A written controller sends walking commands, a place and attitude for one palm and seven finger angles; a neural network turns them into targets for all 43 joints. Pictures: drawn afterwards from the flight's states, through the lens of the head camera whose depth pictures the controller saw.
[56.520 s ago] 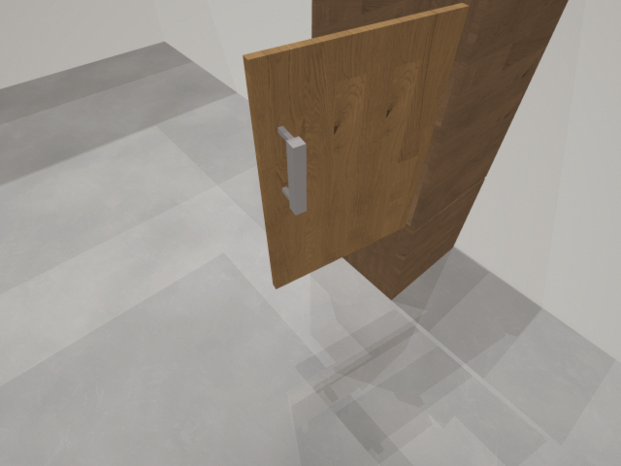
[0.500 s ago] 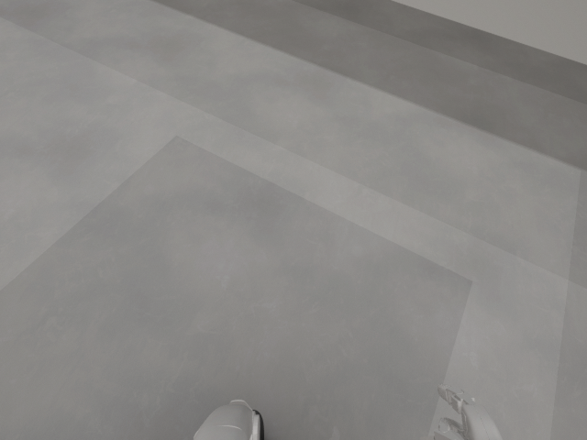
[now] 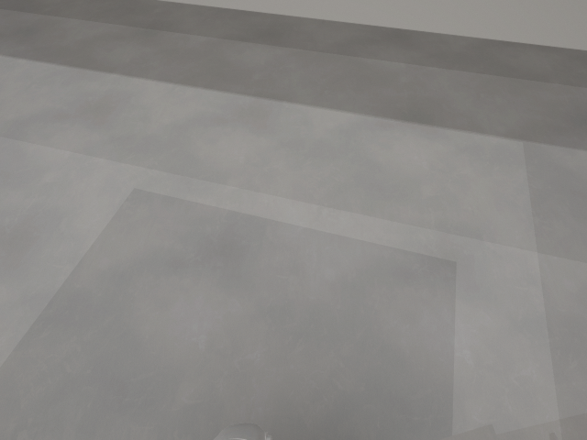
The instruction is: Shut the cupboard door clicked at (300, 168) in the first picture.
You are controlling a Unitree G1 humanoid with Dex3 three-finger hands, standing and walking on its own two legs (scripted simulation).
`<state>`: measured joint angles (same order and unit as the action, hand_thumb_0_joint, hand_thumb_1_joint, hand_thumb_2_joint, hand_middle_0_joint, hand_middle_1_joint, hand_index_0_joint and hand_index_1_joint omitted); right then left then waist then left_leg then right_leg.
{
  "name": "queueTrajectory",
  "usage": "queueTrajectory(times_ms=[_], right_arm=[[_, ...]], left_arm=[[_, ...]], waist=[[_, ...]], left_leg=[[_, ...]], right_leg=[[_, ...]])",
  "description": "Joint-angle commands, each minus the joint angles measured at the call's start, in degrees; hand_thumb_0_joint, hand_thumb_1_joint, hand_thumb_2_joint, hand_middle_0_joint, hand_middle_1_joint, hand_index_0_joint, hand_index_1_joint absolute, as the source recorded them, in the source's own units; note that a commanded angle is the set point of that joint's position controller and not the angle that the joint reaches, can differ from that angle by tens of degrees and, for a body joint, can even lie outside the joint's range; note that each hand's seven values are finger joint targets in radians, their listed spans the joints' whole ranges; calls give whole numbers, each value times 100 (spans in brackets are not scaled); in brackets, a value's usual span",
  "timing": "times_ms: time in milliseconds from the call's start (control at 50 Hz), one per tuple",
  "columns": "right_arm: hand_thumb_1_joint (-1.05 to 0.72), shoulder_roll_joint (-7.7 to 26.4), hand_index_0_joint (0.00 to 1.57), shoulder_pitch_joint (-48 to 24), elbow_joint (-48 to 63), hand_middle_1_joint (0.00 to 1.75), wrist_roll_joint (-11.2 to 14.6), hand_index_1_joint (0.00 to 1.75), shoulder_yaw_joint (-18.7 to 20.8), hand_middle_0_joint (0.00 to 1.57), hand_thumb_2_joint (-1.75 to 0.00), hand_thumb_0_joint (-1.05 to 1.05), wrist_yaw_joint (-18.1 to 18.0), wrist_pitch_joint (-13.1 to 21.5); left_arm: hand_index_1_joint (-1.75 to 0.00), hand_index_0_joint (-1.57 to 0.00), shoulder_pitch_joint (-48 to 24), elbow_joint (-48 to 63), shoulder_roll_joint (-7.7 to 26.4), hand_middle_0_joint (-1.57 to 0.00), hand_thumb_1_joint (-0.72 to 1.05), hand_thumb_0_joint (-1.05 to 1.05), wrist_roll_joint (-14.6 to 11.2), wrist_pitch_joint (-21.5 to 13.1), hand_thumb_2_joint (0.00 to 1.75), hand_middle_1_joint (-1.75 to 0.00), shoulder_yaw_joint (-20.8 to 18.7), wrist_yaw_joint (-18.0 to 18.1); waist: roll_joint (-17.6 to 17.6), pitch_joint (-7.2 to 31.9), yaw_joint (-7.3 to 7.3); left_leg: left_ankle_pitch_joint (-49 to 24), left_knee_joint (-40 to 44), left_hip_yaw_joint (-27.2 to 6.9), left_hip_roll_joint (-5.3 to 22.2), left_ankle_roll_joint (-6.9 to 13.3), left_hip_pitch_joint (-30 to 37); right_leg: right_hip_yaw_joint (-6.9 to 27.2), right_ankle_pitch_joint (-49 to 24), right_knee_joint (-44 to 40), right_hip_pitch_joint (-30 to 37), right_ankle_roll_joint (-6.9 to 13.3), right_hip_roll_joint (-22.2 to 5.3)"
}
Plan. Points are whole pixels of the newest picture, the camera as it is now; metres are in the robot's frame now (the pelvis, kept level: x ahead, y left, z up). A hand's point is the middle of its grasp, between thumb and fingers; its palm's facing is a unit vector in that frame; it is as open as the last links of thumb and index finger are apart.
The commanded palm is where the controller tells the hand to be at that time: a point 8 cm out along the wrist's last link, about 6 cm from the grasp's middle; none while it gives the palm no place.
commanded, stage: turn to face it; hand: left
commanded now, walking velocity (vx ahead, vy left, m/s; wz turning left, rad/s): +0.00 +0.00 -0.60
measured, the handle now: out of the picture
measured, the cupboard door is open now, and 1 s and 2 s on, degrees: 24 24 24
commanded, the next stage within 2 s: none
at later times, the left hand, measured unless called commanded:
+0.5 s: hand (178, 381) +0.21 +0.21 -0.14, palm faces -0.29 -0.93 -0.24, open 7.4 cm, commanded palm none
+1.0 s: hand (218, 389) +0.21 +0.15 -0.17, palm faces -0.53 -0.83 -0.20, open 7.4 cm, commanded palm none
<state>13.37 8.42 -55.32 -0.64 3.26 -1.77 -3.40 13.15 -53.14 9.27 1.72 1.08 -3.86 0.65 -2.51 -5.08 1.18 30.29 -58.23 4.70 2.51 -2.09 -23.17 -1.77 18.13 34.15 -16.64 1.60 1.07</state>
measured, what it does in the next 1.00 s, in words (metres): steps on the spot, turning right: left foot, then right foot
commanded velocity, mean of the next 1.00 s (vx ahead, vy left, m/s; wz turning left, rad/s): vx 0.00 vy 0.00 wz -0.60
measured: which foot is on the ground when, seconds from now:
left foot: up 0.00-0.20, down 0.22-0.60, up 0.62-0.96, down 0.98-1.00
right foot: down 0.00-0.22, up 0.24-0.58, down 0.60-0.98, up 1.00-1.00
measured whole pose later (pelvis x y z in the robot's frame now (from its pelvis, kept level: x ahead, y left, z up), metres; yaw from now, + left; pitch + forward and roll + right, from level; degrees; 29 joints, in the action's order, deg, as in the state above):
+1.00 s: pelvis +0.03 +0.03 +0.00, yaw -35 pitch +2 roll +0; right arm 12.8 10.3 -49.2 -0.9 1.7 -1.4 -1.0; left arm 11.7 -51.0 12.8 1.0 4.3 -4.1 -0.6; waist 1.9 -3.7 0.2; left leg 16.9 -33.7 2.3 2.5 -1.3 -18.5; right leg 6.2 21.4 38.5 -20.9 0.3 3.7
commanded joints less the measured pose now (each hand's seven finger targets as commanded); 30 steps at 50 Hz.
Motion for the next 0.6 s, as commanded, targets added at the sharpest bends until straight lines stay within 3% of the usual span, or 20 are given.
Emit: queueTrajectory(times_ms=[0, 60, 100, 140, 160, 180, 200, 220, 240, 260, 300, 320, 360, 420, 480, 520, 540, 560, 580], right_arm=[[-90, 255, 20, -271, 690, 30, -2, 30, 39, 20, -90, 0, 18, 201], [-90, 220, 20, -140, 731, 30, 10, 30, 37, 20, -90, 0, 35, 193], [-90, 257, 20, -3, 761, 30, 27, 30, 36, 20, -90, 0, 25, 213], [-90, 315, 20, 371, 708, 30, 36, 30, 40, 20, -90, 0, -1, 257], [-90, 397, 20, 687, 627, 30, 35, 30, 51, 20, -90, 0, 4, 299], [-90, 825, 20, 856, 605, 30, -29, 30, 94, 20, -90, 0, -24, 380], [-90, 1391, 20, 1021, 668, 30, -104, 30, 194, 20, -90, 0, -43, 395], [-90, 1452, 20, 1084, 720, 30, -132, 30, 188, 20, -90, 0, -64, 371], [-90, 1357, 20, 944, 730, 30, -164, 30, 169, 20, -90, 0, -84, 399], [-90, 1229, 20, 677, 827, 30, -148, 30, 121, 20, -90, 0, -83, 403], [-90, 1039, 20, 460, 875, 30, -157, 30, 70, 20, -90, 0, -83, 376], [-90, 994, 20, 504, 845, 30, -149, 30, 60, 20, -90, 0, -85, 375], [-90, 980, 20, 603, 785, 30, -124, 30, 76, 20, -90, 0, -79, 367], [-90, 1069, 20, 755, 689, 30, -135, 30, 140, 20, -90, 0, -32, 345], [-90, 1158, 20, 814, 629, 30, -137, 30, 199, 20, -90, 0, 6, 322], [-90, 1198, 20, 728, 631, 30, -102, 30, 224, 20, -90, 0, 32, 308], [-90, 1194, 20, 655, 654, 30, -73, 30, 234, 20, -90, 0, 50, 298], [-90, 951, 20, 655, 735, 30, -19, 30, 214, 20, -90, 0, 101, 283], [-90, 495, 20, 290, 1048, 30, -14, 30, 85, 20, -90, 0, 119, 262]], left_arm=[[-30, -20, 385, 339, 1224, -20, 90, 0, -21, -49, 90, -30, -302, 117], [-30, -20, 174, 406, 1336, -20, 90, 0, 14, -20, 90, -30, -330, 81], [-30, -20, 29, 462, 1460, -20, 90, 0, 15, 20, 90, -30, -356, 41], [-30, -20, -211, 509, 1456, -20, 90, 0, -11, 59, 90, -30, -359, 14], [-30, -20, -369, 542, 1385, -20, 90, 0, -42, 86, 90, -30, -335, -2], [-30, -20, -263, 657, 1099, -20, 90, 0, -101, 126, 90, -30, -277, -28], [-30, -20, -116, 765, 829, -20, 90, 0, -133, 135, 90, -30, -209, -84], [-30, -20, -269, 815, 1042, -20, 90, 0, -77, 132, 90, -30, -217, -107], [-30, -20, -478, 785, 1033, -20, 90, 0, -28, 146, 90, -30, -255, -134], [-30, -20, -467, 784, 1069, -20, 90, 0, -31, 147, 90, -30, -257, -175], [-30, -20, -459, 732, 931, -20, 90, 0, -62, 211, 90, -30, -235, -247], [-30, -20, -441, 743, 883, -20, 90, 0, -65, 240, 90, -30, -222, -265], [-30, -20, -494, 794, 855, -20, 90, 0, -63, 262, 90, -30, -200, -290], [-30, -20, -722, 898, 776, -20, 90, 0, -64, 255, 90, -30, -164, -301], [-30, -20, -782, 940, 777, -20, 90, 0, -56, 200, 90, -30, -132, -293], [-30, -20, -533, 881, 864, -20, 90, 0, -58, 155, 90, -30, -147, -275], [-30, -20, -242, 795, 1006, -20, 90, 0, -48, 119, 90, -30, -185, -253], [-30, -20, 89, 705, 1439, -20, 90, 0, -6, 60, 90, -30, -255, -196], [-30, -20, 361, 618, 1982, -20, 90, 0, 12, 18, 90, -30, -365, -118]], waist=[[827, 989, 102], [824, 834, 26], [1001, 762, -17], [1009, 756, -218], [869, 807, -371], [-176, 945, -364], [-1764, 997, -366], [-1249, 921, -468], [-1077, 703, -391], [-872, 575, -255], [-629, 454, -147], [-720, 513, -142], [-826, 599, -194], [-833, 597, -291], [-956, 710, -354], [-857, 760, -203], [-572, 822, -41], [334, 956, 106], [1864, 781, 318]], left_leg=[[-329, -269, -490, 93, -193, -1003], [-477, 590, -396, 8, -208, -563], [-587, 1314, -322, -59, -198, -131], [-1227, 2320, -303, -152, -170, 603], [-1826, 3104, -306, -103, -156, 1235], [-2141, 3845, -1119, 700, 89, 1910], [-2892, 4167, -2492, 2138, 762, 2166], [-2916, 4173, -2769, 2542, 1214, 1716], [-3266, 4155, -2567, 2354, 1233, 1467], [-3581, 4025, -2130, 2194, 1200, 1384], [-3807, 3940, -1133, 1755, 993, 1321], [-3916, 3902, -875, 1641, 940, 1444], [-3935, 3838, -586, 1638, 948, 1662], [-3710, 3821, -394, 1786, 965, 1532], [-3980, 3519, -230, 1824, 898, 1685], [-3841, 3104, 16, 1747, 662, 1435], [-3475, 2649, 179, 1593, 425, 1094], [-2425, 1784, 542, 1210, 71, 269], [528, 456, 695, 303, -232, -1154]], right_leg=[[1723, -4202, -997, 1632, 1029, -1564], [1795, -3528, -1083, 1184, 979, -1438], [1863, -3263, -1009, 827, 921, -1344], [1918, -2807, -784, 339, 682, -1133], [1722, -2251, -533, -26, 419, -919], [1358, -1069, 76, -753, 102, -327], [474, 1451, 1394, -1452, -238, 296], [476, 1934, 2487, -1395, -272, 126], [520, 1747, 3115, -1517, -313, 5], [437, 1494, 3343, -1584, -339, -153], [256, 1030, 3177, -1403, -427, -253], [172, 913, 2987, -1337, -450, -254], [5, 834, 2532, -1226, -458, -271], [-151, 780, 1736, -812, -407, -247], [-354, 711, 921, -481, -313, -119], [-439, -43, -61, 187, -228, -62], [-356, -680, -794, 803, -144, -121], [535, -1471, -1281, 1695, 128, -891], [2276, -3031, -1515, 1974, 772, -2230]])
